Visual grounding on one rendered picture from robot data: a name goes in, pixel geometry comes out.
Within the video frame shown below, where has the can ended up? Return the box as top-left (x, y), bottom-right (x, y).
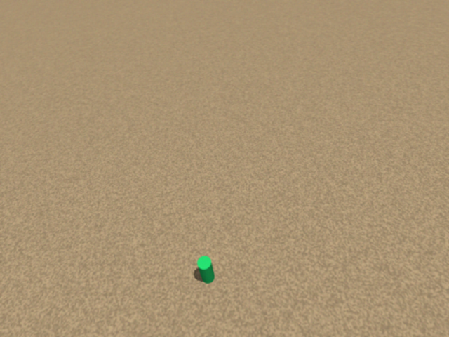
top-left (197, 256), bottom-right (215, 284)

